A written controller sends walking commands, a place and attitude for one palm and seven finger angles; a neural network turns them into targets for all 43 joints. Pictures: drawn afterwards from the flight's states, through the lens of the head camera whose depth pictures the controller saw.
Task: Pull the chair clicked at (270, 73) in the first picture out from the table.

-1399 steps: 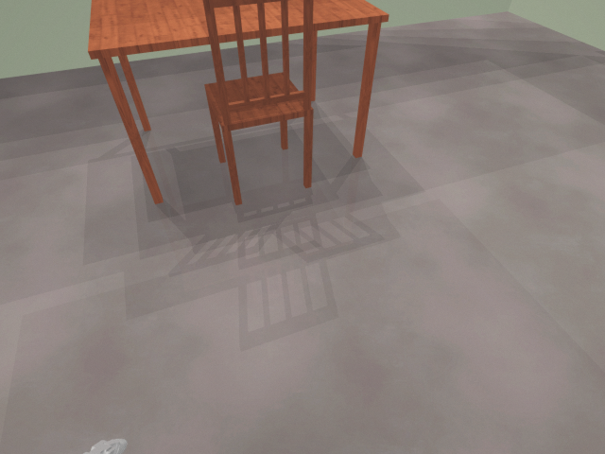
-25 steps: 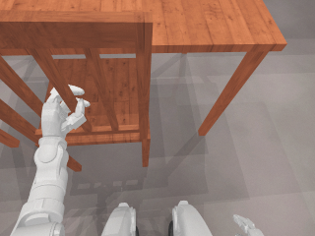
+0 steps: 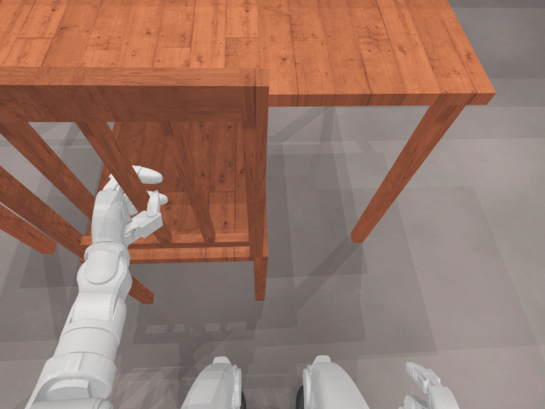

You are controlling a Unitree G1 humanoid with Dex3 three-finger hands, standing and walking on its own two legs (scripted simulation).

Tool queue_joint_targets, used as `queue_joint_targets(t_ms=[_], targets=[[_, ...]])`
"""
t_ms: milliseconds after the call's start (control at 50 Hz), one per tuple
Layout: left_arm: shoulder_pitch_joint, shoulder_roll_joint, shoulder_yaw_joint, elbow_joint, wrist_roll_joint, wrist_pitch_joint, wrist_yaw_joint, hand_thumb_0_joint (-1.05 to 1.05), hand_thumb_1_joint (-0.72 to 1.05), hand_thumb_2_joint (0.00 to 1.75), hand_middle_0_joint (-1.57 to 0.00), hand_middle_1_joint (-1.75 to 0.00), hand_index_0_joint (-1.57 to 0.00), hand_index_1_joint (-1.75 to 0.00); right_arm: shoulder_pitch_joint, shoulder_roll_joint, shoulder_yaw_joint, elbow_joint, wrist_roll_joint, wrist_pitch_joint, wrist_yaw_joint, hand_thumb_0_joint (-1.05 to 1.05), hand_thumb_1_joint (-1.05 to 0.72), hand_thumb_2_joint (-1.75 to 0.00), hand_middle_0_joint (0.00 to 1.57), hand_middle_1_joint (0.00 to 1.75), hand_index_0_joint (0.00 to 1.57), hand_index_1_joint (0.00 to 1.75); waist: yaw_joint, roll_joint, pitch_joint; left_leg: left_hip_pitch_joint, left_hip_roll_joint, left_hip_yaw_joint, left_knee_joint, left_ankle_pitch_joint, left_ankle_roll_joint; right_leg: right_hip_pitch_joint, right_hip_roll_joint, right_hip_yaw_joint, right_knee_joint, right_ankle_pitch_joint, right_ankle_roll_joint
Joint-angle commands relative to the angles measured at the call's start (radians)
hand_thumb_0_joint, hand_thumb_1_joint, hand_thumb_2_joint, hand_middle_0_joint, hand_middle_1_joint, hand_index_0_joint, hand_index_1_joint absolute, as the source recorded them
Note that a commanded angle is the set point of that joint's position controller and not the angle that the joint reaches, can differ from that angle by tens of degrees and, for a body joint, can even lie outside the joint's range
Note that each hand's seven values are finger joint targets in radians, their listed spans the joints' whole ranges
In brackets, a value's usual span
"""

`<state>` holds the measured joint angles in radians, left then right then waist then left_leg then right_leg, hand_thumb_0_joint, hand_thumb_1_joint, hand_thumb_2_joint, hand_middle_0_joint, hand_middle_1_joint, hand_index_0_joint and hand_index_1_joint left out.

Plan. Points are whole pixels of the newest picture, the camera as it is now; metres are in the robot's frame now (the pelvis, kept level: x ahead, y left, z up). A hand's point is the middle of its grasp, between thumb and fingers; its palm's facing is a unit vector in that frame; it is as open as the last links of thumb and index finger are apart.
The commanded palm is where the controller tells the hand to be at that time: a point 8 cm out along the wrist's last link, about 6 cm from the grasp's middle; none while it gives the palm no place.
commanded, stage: step backward, pulling the chair out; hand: left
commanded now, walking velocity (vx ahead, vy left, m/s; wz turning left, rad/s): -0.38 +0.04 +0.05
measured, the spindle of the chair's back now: (138, 195) +0.42 +0.21 +0.01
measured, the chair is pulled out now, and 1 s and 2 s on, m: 0.04 0.19 0.35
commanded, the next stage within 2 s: none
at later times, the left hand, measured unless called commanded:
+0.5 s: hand (175, 244) +0.34 +0.14 +0.01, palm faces +0.06 -0.99 -0.16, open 5.1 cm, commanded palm +0.32 +0.19 +0.01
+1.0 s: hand (180, 306) +0.25 +0.12 +0.01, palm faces -0.02 -0.99 -0.15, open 5.2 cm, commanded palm +0.25 +0.17 +0.01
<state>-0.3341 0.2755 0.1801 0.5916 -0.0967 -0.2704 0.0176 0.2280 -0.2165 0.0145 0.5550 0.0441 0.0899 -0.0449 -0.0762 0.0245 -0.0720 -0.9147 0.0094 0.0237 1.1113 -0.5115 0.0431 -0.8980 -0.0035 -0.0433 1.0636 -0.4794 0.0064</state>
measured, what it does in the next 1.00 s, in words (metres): rises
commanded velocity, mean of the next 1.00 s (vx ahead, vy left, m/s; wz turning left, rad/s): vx -0.38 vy -0.03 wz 0.08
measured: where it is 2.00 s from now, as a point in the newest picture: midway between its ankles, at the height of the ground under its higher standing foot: outside the picture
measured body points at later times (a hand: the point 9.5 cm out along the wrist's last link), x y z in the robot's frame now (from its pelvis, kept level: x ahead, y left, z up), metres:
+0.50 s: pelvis -0.02 +0.00 +0.06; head +0.06 -0.01 +0.51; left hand +0.33 +0.19 +0.02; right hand +0.05 -0.26 -0.07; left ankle +0.01 +0.09 -0.66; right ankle +0.02 -0.12 -0.66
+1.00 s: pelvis -0.09 +0.01 +0.07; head -0.03 +0.01 +0.51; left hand +0.25 +0.18 +0.02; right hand +0.01 -0.26 -0.05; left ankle -0.01 +0.10 -0.66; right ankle -0.02 -0.13 -0.64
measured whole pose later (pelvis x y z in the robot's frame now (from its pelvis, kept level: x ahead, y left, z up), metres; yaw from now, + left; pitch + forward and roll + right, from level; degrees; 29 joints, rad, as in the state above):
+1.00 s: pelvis -0.09 +0.01 +0.07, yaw +0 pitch +1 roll -1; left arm -0.42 0.15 -0.06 1.00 -0.08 -0.20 0.11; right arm 0.23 -0.25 0.01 0.72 0.04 0.02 -0.12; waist -0.04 0.01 0.10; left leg -0.43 0.00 0.04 0.58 -0.18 0.04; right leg -0.46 -0.02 -0.01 0.70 -0.35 0.00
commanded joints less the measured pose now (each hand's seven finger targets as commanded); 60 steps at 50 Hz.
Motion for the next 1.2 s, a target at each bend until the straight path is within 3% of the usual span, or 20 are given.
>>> queue_joint_targets(t_ms=[0,60,140,240,320,380,460,500,600,660,720,760,820,860,900,940,1000,1080,1140,1180], targets=[[-0.206,0.205,-0.002,-0.127,0.064,0.042,0.091,0.00,0.90,0.90,-0.50,-1.45,-0.50,-1.45,0.097,-0.160,-0.047,-0.100,0.021,0.008,-0.061,0.00,-0.90,-0.90,0.20,0.30,0.20,0.30,0.001,0.018,-0.438,0.369,0.045,-0.074,-0.344,0.358,-0.002,0.474,-0.077,0.093,-0.301,0.528,-0.019],[-0.281,0.192,-0.028,-0.010,0.069,0.050,0.111,0.00,0.90,0.90,-0.50,-1.45,-0.50,-1.45,0.104,-0.171,-0.041,-0.059,0.016,0.007,-0.077,0.00,-0.90,-0.90,0.20,0.30,0.20,0.30,0.000,0.036,-0.327,0.434,0.092,-0.102,-0.421,0.494,0.000,0.481,-0.085,0.085,-0.352,0.599,-0.002],[-0.354,0.160,-0.065,0.108,0.080,0.022,0.110,0.00,0.90,0.90,-0.50,-1.45,-0.50,-1.45,0.125,-0.173,-0.048,-0.015,0.006,0.003,-0.085,0.00,-0.90,-0.90,0.20,0.30,0.20,0.30,0.005,0.126,-0.302,0.570,0.137,-0.130,-0.470,0.742,-0.005,0.491,-0.084,0.084,-0.394,0.648,-0.001],[-0.322,0.111,-0.096,0.164,0.082,0.000,0.089,0.00,0.90,0.90,-0.50,-1.45,-0.50,-1.45,0.104,-0.168,-0.060,-0.002,-0.008,0.008,-0.074,0.00,-0.90,-0.90,0.20,0.30,0.20,0.30,0.018,0.219,-0.305,0.717,0.201,-0.194,-0.536,0.927,0.005,0.475,-0.050,0.072,-0.384,0.387,-0.008],[-0.267,0.094,-0.092,0.151,0.077,-0.013,0.077,0.00,0.90,0.90,-0.50,-1.45,-0.50,-1.45,0.058,-0.161,-0.064,-0.012,-0.021,0.004,-0.062,0.00,-0.90,-0.90,0.20,0.30,0.20,0.30,0.035,0.217,-0.276,0.721,0.247,-0.214,-0.598,0.872,0.027,0.504,-0.040,0.069,-0.360,0.235,-0.014],[-0.264,0.100,-0.087,0.131,0.077,-0.024,0.078,0.00,0.90,0.90,-0.50,-1.45,-0.50,-1.45,0.041,-0.165,-0.063,-0.010,-0.024,-0.006,-0.060,0.00,-0.90,-0.90,0.20,0.30,0.20,0.30,0.039,0.175,-0.245,0.654,0.249,-0.193,-0.598,0.788,0.033,0.580,-0.055,0.075,-0.400,0.336,-0.020],[-0.276,0.101,-0.093,0.155,0.073,-0.026,0.081,0.00,0.90,0.90,-0.50,-1.45,-0.50,-1.45,0.054,-0.163,-0.070,0.004,-0.011,-0.017,-0.075,0.00,-0.90,-0.90,0.20,0.30,0.20,0.30,0.031,0.019,-0.274,0.575,0.198,-0.138,-0.558,0.596,0.001,0.659,-0.094,0.115,-0.461,0.588,-0.031],[-0.304,0.129,-0.087,0.182,0.074,-0.028,0.090,0.00,0.90,0.90,-0.50,-1.45,-0.50,-1.45,0.070,-0.167,-0.075,0.025,-0.004,-0.028,-0.084,0.00,-0.90,-0.90,0.20,0.30,0.20,0.30,0.024,-0.011,-0.300,0.590,0.156,-0.103,-0.527,0.510,-0.020,0.653,-0.134,0.150,-0.495,0.653,-0.045],[-0.373,0.165,-0.093,0.256,0.074,-0.035,0.113,0.00,0.90,0.90,-0.50,-1.45,-0.50,-1.45,0.068,-0.170,-0.070,0.074,0.008,-0.054,-0.088,0.00,-0.90,-0.90,0.20,0.30,0.20,0.30,0.015,-0.042,-0.257,0.605,0.058,-0.049,-0.467,0.274,-0.043,0.605,-0.233,0.252,-0.649,0.523,-0.055],[-0.389,0.136,-0.122,0.290,0.068,-0.022,0.118,0.00,0.90,0.90,-0.50,-1.45,-0.50,-1.45,0.034,-0.168,-0.063,0.088,0.019,-0.059,-0.080,0.00,-0.90,-0.90,0.20,0.30,0.20,0.30,0.031,-0.100,-0.204,0.548,0.018,-0.055,-0.406,0.091,-0.045,0.623,-0.304,0.301,-0.750,0.393,-0.056],[-0.377,0.103,-0.143,0.297,0.068,-0.004,0.120,0.00,0.90,0.90,-0.50,-1.45,-0.50,-1.45,0.027,-0.178,-0.059,0.108,0.022,-0.075,-0.079,0.00,-0.90,-0.90,0.20,0.30,0.20,0.30,0.039,-0.118,-0.206,0.541,0.012,-0.082,-0.393,0.085,-0.047,0.668,-0.336,0.266,-0.760,0.411,-0.096],[-0.385,0.063,-0.174,0.281,0.061,0.002,0.115,0.00,0.90,0.90,-0.50,-1.45,-0.50,-1.45,0.034,-0.179,-0.052,0.121,0.019,-0.088,-0.082,0.00,-0.90,-0.90,0.20,0.30,0.20,0.30,0.018,-0.116,-0.220,0.600,0.030,-0.094,-0.511,0.174,-0.039,0.667,-0.291,0.191,-0.708,0.454,-0.076],[-0.397,0.040,-0.197,0.240,0.056,-0.006,0.114,0.00,0.90,0.90,-0.50,-1.45,-0.50,-1.45,0.009,-0.197,-0.050,0.097,0.016,-0.095,-0.097,0.00,-0.90,-0.90,0.20,0.30,0.20,0.30,0.036,0.030,-0.191,0.599,0.138,-0.197,-0.708,0.398,0.012,0.633,-0.100,0.063,-0.547,0.354,0.005],[-0.415,-0.020,-0.246,0.221,0.039,-0.001,0.102,0.00,0.90,0.90,-0.50,-1.45,-0.50,-1.45,-0.019,-0.175,-0.044,0.063,0.024,-0.094,-0.086,0.00,-0.90,-0.90,0.20,0.30,0.20,0.30,0.055,0.078,-0.189,0.561,0.211,-0.224,-0.770,0.232,0.044,0.635,-0.064,0.062,-0.453,0.139,-0.008],[-0.445,-0.031,-0.246,0.197,0.040,0.006,0.100,0.00,0.90,0.90,-0.50,-1.45,-0.50,-1.45,-0.031,-0.174,-0.037,0.052,0.007,-0.099,-0.094,0.00,-0.90,-0.90,0.20,0.30,0.20,0.30,0.053,0.152,-0.140,0.517,0.268,-0.320,-0.845,0.083,0.072,0.575,-0.030,0.056,-0.323,0.074,-0.017],[-0.433,-0.019,-0.228,0.196,0.049,0.004,0.101,0.00,0.90,0.90,-0.50,-1.45,-0.50,-1.45,-0.011,-0.169,-0.046,0.066,-0.008,-0.102,-0.092,0.00,-0.90,-0.90,0.20,0.30,0.20,0.30,0.051,0.136,-0.163,0.608,0.305,-0.317,-0.778,0.305,0.089,0.543,-0.038,0.071,-0.272,0.084,-0.019],[-0.434,0.006,-0.199,0.235,0.061,-0.004,0.100,0.00,0.90,0.90,-0.50,-1.45,-0.50,-1.45,0.028,-0.172,-0.055,0.096,-0.018,-0.124,-0.087,0.00,-0.90,-0.90,0.20,0.30,0.20,0.30,0.043,0.070,-0.193,0.703,0.289,-0.252,-0.661,0.529,0.077,0.562,-0.031,0.073,-0.421,0.146,-0.015],[-0.448,0.014,-0.197,0.251,0.085,-0.022,0.094,0.00,0.90,0.90,-0.50,-1.45,-0.50,-1.45,0.017,-0.165,-0.053,0.121,-0.028,-0.142,-0.080,0.00,-0.90,-0.90,0.20,0.30,0.20,0.30,0.037,0.133,-0.163,0.669,0.244,-0.205,-0.631,0.487,0.041,0.591,-0.047,0.082,-0.508,0.296,-0.017],[-0.413,0.063,-0.146,0.273,0.081,-0.016,0.100,0.00,0.90,0.90,-0.50,-1.45,-0.50,-1.45,0.000,-0.169,-0.066,0.114,-0.022,-0.141,-0.080,0.00,-0.90,-0.90,0.20,0.30,0.20,0.30,0.047,0.091,-0.183,0.557,0.217,-0.174,-0.633,0.291,0.018,0.644,-0.053,0.099,-0.496,0.219,-0.027],[-0.418,0.089,-0.143,0.251,0.080,-0.032,0.101,0.00,0.90,0.90,-0.50,-1.45,-0.50,-1.45,-0.003,-0.151,-0.065,0.102,-0.020,-0.149,-0.083,0.00,-0.90,-0.90,0.20,0.30,0.20,0.30,0.037,-0.031,-0.180,0.536,0.131,-0.102,-0.538,0.133,-0.015,0.606,-0.147,0.218,-0.615,0.148,-0.052]])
